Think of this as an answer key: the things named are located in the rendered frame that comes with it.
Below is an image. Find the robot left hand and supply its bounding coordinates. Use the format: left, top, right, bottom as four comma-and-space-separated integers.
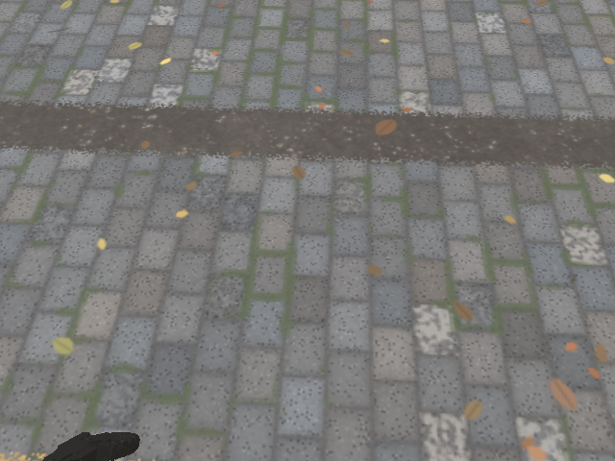
42, 432, 140, 461

